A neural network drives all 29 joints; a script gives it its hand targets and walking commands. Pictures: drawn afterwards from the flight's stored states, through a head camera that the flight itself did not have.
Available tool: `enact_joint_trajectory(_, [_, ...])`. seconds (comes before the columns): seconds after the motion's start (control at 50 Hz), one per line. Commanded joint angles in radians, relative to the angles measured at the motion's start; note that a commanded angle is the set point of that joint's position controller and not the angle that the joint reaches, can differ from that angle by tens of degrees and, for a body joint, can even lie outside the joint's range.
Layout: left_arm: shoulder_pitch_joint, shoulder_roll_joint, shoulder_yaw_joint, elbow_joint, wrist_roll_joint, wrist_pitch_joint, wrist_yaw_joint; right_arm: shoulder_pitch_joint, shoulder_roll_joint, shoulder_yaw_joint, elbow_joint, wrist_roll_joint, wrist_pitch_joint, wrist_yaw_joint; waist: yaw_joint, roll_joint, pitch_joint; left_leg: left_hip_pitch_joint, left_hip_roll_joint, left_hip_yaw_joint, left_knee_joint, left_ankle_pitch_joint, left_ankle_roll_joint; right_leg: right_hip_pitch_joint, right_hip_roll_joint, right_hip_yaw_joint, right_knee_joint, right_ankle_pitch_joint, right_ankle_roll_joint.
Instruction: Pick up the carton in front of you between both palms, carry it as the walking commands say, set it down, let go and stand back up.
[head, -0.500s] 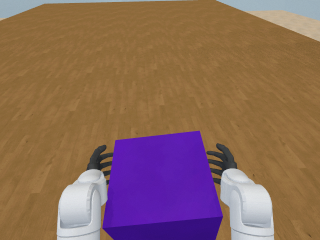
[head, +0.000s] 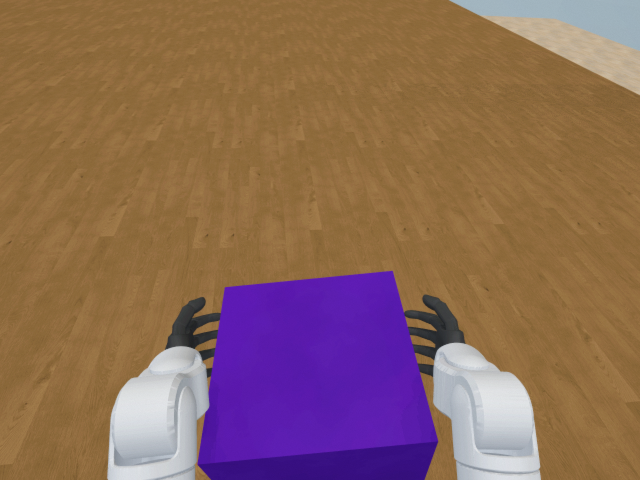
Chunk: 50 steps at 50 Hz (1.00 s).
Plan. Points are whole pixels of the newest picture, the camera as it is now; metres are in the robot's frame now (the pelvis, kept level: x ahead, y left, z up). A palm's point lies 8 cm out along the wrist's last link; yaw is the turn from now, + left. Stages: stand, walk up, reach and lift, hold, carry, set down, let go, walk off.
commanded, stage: carry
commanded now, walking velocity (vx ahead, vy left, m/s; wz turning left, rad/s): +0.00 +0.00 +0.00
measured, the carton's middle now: (321, 402) +0.26 +0.00 +0.00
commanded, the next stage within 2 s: hold in 1.90 s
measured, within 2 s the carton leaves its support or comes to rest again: neither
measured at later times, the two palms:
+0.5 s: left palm (228, 226) +0.46 +0.14 +0.12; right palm (421, 238) +0.46 -0.15 +0.11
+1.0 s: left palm (217, 241) +0.45 +0.15 +0.10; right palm (408, 248) +0.46 -0.14 +0.09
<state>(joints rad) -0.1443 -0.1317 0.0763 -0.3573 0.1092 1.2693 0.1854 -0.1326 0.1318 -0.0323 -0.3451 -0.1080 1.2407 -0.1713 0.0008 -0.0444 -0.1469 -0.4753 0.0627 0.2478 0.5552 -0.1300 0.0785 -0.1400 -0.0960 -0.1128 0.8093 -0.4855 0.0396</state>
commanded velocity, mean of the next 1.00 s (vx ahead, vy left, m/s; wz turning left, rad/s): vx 0.00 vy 0.00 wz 0.00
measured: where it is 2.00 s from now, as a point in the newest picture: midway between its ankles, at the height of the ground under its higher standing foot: outside the picture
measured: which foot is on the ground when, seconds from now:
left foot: down 0.00-1.00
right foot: up 0.00-0.28, down 0.30-1.00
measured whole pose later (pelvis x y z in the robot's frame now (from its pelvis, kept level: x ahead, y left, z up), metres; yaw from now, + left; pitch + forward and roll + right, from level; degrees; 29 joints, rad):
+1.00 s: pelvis +0.20 -0.01 +0.00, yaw +3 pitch +2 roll -1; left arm -0.16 -0.13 0.06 -0.27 0.14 1.19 0.16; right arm -0.12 0.13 -0.03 -0.30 -0.14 1.24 -0.16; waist 0.00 0.01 -0.12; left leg -0.14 0.07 0.16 0.56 -0.45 -0.01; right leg -0.37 -0.07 -0.21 0.59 -0.26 -0.02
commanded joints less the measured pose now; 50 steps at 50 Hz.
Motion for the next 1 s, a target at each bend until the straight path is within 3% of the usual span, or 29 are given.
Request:
enact_joint_trajectory(0.0, [-0.44,-0.962,-0.7,-0.095,-0.419,-0.02,-0.27,-0.362,0.985,0.593,-0.074,0.385,-0.016,0.248,-0.021,0.261,-0.278,0.692,0.358,-0.532,-0.223,0.495,0.146,-0.564,0.036,0.071,0.459,-0.028,-0.03])
enact_joint_trajectory(0.02, [-0.436,-1.002,-0.706,-0.08,-0.424,-0.034,-0.275,-0.386,1.021,0.601,-0.086,0.391,-0.029,0.252,-0.015,0.15,-0.288,0.639,0.34,-0.453,-0.219,0.516,0.111,-0.534,-0.003,0.101,0.405,0.021,-0.038])
enact_joint_trajectory(0.04, [-0.437,-1.039,-0.709,-0.077,-0.427,-0.05,-0.278,-0.417,1.052,0.614,-0.108,0.401,-0.045,0.256,-0.011,0.108,-0.278,0.574,0.315,-0.374,-0.243,0.486,0.074,-0.489,-0.03,0.107,0.309,0.063,-0.035])
enact_joint_trajectory(0.06, [-0.436,-1.072,-0.712,-0.078,-0.427,-0.063,-0.281,-0.445,1.072,0.625,-0.128,0.412,-0.059,0.259,-0.007,0.117,-0.277,0.523,0.293,-0.303,-0.266,0.453,0.048,-0.433,-0.023,0.087,0.215,0.092,-0.031])
enact_joint_trajectory(0.12, [-0.38,-1.11,-0.711,-0.073,-0.408,-0.098,-0.272,-0.462,1.087,0.644,-0.171,0.428,-0.085,0.267,-0.001,0.162,-0.286,0.465,0.249,-0.178,-0.274,0.465,0.05,-0.323,0.014,0.032,-0.013,0.14,-0.018])
enact_joint_trajectory(0.2, [-0.296,-1.06,-0.704,-0.123,-0.39,-0.102,-0.256,-0.409,1.037,0.666,-0.238,0.426,-0.09,0.261,-0.009,0.219,-0.282,0.457,0.209,-0.09,-0.217,0.556,0.024,-0.236,0.052,-0.036,-0.22,0.333,-0.02])
enact_joint_trajectory(0.24, [-0.333,-1.032,-0.71,-0.148,-0.4,-0.088,-0.256,-0.421,1.005,0.664,-0.243,0.418,-0.076,0.253,-0.01,0.192,-0.266,0.438,0.178,-0.06,-0.157,0.473,-0.001,-0.166,0.057,-0.062,-0.331,0.46,-0.022])
enact_joint_trajectory(0.26, [-0.331,-1.01,-0.704,-0.153,-0.402,-0.078,-0.257,-0.418,0.98,0.662,-0.246,0.414,-0.067,0.249,-0.004,0.161,-0.248,0.411,0.155,-0.047,-0.119,0.398,-0.03,-0.106,0.048,-0.07,-0.434,0.576,-0.019])
enact_joint_trajectory(0.28, [-0.32,-0.983,-0.694,-0.146,-0.401,-0.064,-0.259,-0.415,0.956,0.657,-0.241,0.405,-0.056,0.243,-0.001,0.136,-0.235,0.358,0.143,-0.051,-0.087,0.312,-0.062,-0.021,0.01,-0.052,-0.471,0.642,-0.018])
enact_joint_trajectory(0.3, [-0.315,-0.949,-0.681,-0.141,-0.398,-0.048,-0.262,-0.399,0.927,0.649,-0.227,0.393,-0.044,0.238,-0.007,0.08,-0.246,0.268,0.129,-0.053,-0.045,0.147,-0.095,0.089,-0.088,0.028,-0.439,0.854,-0.024])
enact_joint_trajectory(0.32, [-0.322,-0.927,-0.673,-0.119,-0.392,-0.036,-0.263,-0.397,0.905,0.65,-0.222,0.391,-0.025,0.233,-0.012,-0.025,-0.278,0.185,0.093,-0.087,-0.003,-0.033,-0.122,0.205,-0.18,0.117,-0.342,1.142,-0.094])
enact_joint_trajectory(0.34, [-0.283,-0.922,-0.657,-0.077,-0.379,-0.03,-0.264,-0.393,0.881,0.645,-0.217,0.389,-0.007,0.23,-0.005,-0.101,-0.296,0.162,0.063,-0.115,-0.014,-0.148,-0.132,0.233,-0.205,0.166,-0.333,1.137,-0.143])
enact_joint_trajectory(0.36, [-0.266,-0.922,-0.64,-0.053,-0.372,-0.026,-0.266,-0.412,0.875,0.645,-0.21,0.393,0.005,0.231,-0.007,-0.125,-0.281,0.188,0.059,-0.121,-0.03,-0.182,-0.135,0.187,-0.2,0.171,-0.358,1.103,-0.15])
enact_joint_trajectory(0.4, [-0.288,-0.937,-0.621,-0.018,-0.37,-0.02,-0.269,-0.446,0.896,0.647,-0.181,0.4,0.016,0.235,-0.009,-0.089,-0.249,0.241,0.064,-0.127,-0.115,-0.114,-0.126,0.136,-0.154,0.118,-0.342,1.077,-0.128])
enact_joint_trajectory(0.46, [-0.321,-0.969,-0.627,-0.011,-0.379,-0.026,-0.271,-0.46,0.942,0.646,-0.148,0.409,0.01,0.242,0.002,-0.004,-0.274,0.322,0.087,-0.127,-0.069,0.199,-0.121,0.078,-0.11,0.06,-0.267,1.059,-0.099])
enact_joint_trajectory(0.5, [-0.354,-0.993,-0.644,-0.031,-0.391,-0.032,-0.272,-0.467,0.97,0.641,-0.141,0.412,0.0,0.243,0.003,0.036,-0.296,0.338,0.094,-0.129,-0.04,0.309,-0.126,0.065,-0.097,0.042,-0.24,1.056,-0.098])
enact_joint_trajectory(0.6, [-0.393,-1.022,-0.672,-0.067,-0.412,-0.042,-0.272,-0.48,0.995,0.638,-0.161,0.407,-0.019,0.237,0.0,0.03,-0.298,0.329,0.078,-0.126,-0.042,0.264,-0.125,0.074,-0.088,0.035,-0.227,1.054,-0.102])
enact_joint_trajectory(0.72, [-0.371,-1.01,-0.676,-0.071,-0.408,-0.04,-0.27,-0.456,0.979,0.633,-0.167,0.399,-0.019,0.236,0.0,0.073,-0.276,0.375,0.107,-0.143,-0.023,0.427,-0.108,-0.001,-0.065,0.008,-0.207,0.86,-0.088])
enact_joint_trajectory(0.86, [-0.37,-1.005,-0.678,-0.038,-0.395,-0.045,-0.279,-0.463,0.965,0.639,-0.147,0.394,-0.024,0.253,0.0,0.069,-0.233,0.335,0.109,-0.145,-0.035,0.321,-0.093,-0.014,-0.069,0.009,-0.217,0.747,-0.082])
enact_joint_trajectory(0.98, [-0.393,-1.0,-0.652,0.079,-0.35,-0.098,-0.315,-0.505,0.95,0.624,-0.046,0.364,-0.078,0.292,-0.001,0.06,-0.19,0.302,0.106,-0.156,-0.068,0.182,-0.083,-0.027,-0.079,0.018,-0.252,0.675,-0.075])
